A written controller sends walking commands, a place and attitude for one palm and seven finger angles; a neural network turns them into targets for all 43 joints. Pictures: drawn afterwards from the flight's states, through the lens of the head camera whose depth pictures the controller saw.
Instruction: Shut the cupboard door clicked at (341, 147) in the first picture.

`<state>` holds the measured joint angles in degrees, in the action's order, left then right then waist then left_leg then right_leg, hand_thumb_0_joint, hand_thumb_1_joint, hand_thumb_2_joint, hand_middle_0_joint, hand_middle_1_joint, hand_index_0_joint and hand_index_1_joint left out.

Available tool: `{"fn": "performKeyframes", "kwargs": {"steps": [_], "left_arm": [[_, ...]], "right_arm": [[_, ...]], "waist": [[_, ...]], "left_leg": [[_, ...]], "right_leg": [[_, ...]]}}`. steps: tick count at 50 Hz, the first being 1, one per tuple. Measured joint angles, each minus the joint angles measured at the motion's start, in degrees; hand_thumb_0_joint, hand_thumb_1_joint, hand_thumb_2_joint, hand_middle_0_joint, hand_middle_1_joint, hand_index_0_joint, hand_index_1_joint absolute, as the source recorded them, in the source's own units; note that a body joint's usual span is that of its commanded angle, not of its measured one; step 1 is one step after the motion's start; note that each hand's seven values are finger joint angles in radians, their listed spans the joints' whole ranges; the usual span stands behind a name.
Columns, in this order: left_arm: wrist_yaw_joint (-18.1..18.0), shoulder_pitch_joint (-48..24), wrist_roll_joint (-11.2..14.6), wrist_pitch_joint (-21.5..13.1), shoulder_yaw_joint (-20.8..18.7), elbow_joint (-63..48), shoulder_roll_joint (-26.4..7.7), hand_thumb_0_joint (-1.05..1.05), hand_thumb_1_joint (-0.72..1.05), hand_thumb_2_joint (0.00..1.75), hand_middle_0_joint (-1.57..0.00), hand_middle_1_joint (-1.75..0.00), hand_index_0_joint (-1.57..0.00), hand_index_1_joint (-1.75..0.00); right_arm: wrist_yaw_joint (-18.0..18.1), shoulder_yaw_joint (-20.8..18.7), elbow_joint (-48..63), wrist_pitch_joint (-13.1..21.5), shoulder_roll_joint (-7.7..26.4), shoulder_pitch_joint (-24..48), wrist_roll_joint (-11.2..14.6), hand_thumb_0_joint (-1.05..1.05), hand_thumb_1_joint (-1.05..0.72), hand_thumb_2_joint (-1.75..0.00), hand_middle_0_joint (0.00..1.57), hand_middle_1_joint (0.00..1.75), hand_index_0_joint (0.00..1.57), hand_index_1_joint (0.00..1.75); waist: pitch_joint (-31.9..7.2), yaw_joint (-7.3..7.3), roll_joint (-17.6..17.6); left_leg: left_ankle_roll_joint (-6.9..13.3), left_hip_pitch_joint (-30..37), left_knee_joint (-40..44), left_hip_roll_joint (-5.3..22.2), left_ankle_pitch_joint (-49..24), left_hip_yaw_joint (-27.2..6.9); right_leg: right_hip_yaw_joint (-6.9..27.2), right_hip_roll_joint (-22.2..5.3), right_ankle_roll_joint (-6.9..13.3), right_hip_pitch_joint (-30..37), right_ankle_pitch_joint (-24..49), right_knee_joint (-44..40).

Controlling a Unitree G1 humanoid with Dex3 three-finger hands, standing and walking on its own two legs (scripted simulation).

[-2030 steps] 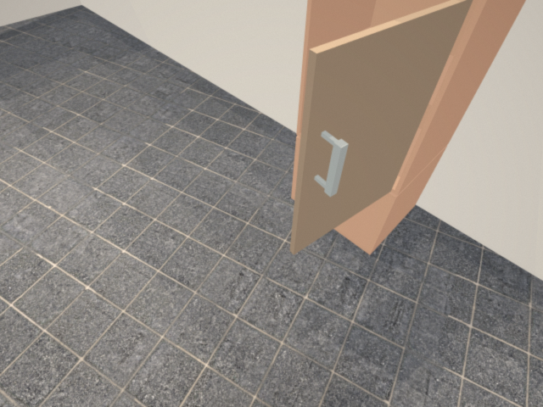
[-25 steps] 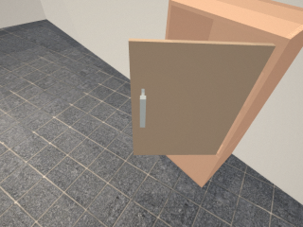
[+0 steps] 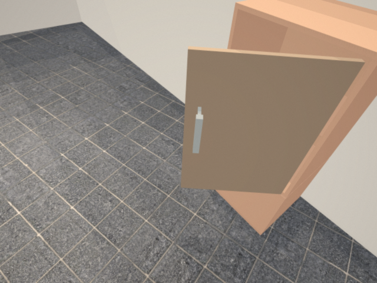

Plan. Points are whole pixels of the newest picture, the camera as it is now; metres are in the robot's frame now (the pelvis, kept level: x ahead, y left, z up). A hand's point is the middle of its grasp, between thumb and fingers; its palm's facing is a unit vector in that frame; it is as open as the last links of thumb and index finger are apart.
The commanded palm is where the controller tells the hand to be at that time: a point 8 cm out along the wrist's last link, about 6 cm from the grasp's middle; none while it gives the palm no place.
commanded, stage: come to a stop and stand still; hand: left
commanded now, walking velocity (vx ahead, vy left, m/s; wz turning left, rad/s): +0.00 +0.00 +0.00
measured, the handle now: (197, 130) +0.54 +0.01 +0.01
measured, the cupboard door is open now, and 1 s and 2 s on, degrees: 49 49 49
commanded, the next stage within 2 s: look again from close up in 0.24 s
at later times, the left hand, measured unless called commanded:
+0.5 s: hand out of the picture +0.01 +0.21 -0.17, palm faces +0.01 -0.96 -0.26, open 7.3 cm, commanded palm none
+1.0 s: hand out of the picture +0.04 +0.20 -0.17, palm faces +0.01 -0.96 -0.29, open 7.3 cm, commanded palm none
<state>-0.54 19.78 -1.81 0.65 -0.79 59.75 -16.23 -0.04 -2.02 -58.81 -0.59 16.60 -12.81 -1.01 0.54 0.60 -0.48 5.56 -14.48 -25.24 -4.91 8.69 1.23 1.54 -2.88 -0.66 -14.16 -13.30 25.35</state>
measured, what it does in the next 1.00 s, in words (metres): stands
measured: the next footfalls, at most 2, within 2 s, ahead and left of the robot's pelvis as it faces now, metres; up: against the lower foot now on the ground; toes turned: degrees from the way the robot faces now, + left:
left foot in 1.60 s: +0.15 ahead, -0.01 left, +0.00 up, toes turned +9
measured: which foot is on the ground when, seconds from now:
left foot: down 0.00-1.00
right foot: down 0.00-1.00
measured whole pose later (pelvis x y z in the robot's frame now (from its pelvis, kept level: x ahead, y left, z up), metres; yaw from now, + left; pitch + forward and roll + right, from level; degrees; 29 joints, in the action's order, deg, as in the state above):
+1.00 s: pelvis +0.03 -0.03 +0.00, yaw +2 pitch -1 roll +0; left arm -0.5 14.9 -1.5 -0.2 -0.3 62.5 -16.5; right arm -0.3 -1.4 -63.5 -0.1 16.5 -11.0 -0.9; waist 0.6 -0.3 -0.6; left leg 3.3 -13.0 -22.0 -3.8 8.4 0.6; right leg 1.1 -1.9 -1.6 -12.9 -10.8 23.2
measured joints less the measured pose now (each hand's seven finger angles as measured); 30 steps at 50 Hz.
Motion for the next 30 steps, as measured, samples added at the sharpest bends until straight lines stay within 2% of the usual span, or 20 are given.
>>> {"fn": "performKeyframes", "kwargs": {"steps": [9,17,23,30], "left_arm": [[0.4,-1.0,0.0,-0.2,0.3,0.9,0.6,0.01,0.91,0.90,-0.20,-0.30,-0.20,-0.30],[0.3,-2.5,0.1,-0.7,0.5,1.3,0.8,0.01,0.91,0.90,-0.20,-0.30,-0.20,-0.30],[0.1,-3.4,-0.1,-0.7,0.4,1.2,0.6,0.01,0.91,0.90,-0.20,-0.30,-0.20,-0.30],[0.1,-4.1,0.1,-0.9,0.3,1.4,0.1,0.01,0.91,0.90,-0.20,-0.30,-0.20,-0.30]], "right_arm": [[-0.1,0.2,-0.7,0.0,-0.4,2.3,0.1,0.01,-0.91,-0.90,0.20,0.30,0.20,0.30],[-0.1,0.4,-2.0,0.4,-0.8,2.6,0.2,0.01,-0.91,-0.90,0.20,0.30,0.20,0.30],[-0.3,0.5,-2.8,0.2,-1.2,2.0,0.1,0.01,-0.91,-0.90,0.21,0.30,0.20,0.30],[-0.2,0.4,-3.7,0.4,-0.9,1.8,0.2,0.01,-0.91,-0.90,0.21,0.30,0.20,0.30]], "waist": [[0.3,0.19,-0.1],[0.7,-0.03,0.0],[-0.1,-0.29,0.0],[0.8,-0.61,0.0]], "left_leg": [[-0.6,-1.1,0.0,0.2,1.2,0.0],[-0.5,-0.6,0.0,0.3,-1.6,0.1],[-0.8,-0.2,1.3,0.4,0.0,0.0],[-1.0,0.1,1.8,0.5,-2.3,0.1]], "right_leg": [[0.5,0.4,-0.2,-0.8,-0.1,-0.3],[0.6,0.5,-0.8,-0.4,2.5,-0.1],[0.6,0.6,-0.4,-0.2,-0.1,-0.5],[0.5,0.6,-0.8,0.1,2.9,-0.9]]}}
